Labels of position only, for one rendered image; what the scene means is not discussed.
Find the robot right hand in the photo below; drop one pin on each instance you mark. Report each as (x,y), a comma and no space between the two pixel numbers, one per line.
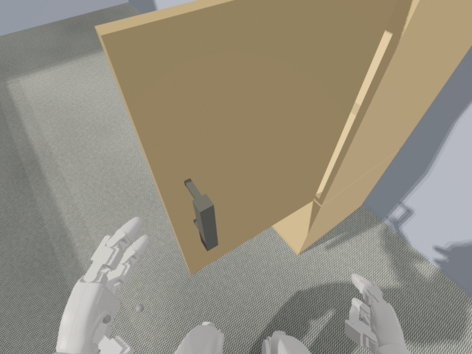
(380,325)

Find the robot left thigh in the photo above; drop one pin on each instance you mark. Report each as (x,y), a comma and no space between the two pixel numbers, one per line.
(202,339)

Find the handle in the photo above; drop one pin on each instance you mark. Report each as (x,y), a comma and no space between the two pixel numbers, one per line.
(205,216)

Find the right robot shin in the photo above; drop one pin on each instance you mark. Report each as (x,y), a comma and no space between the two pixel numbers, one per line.
(278,333)

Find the robot left hand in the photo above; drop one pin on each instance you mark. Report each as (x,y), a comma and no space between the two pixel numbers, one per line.
(96,294)

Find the cupboard door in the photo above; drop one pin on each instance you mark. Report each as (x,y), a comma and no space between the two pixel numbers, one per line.
(247,98)

